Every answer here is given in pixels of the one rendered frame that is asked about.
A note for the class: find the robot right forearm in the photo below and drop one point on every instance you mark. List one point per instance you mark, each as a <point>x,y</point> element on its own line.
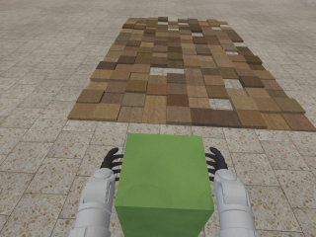
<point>236,218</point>

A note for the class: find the robot left forearm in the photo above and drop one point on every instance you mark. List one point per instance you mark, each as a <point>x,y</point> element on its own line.
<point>95,206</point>

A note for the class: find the robot right hand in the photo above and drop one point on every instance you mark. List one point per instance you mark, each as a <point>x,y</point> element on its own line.
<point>218,164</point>

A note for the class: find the robot left hand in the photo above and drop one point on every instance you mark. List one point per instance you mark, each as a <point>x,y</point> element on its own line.
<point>108,161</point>

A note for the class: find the carton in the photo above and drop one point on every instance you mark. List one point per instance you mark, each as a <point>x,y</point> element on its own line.
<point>163,187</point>

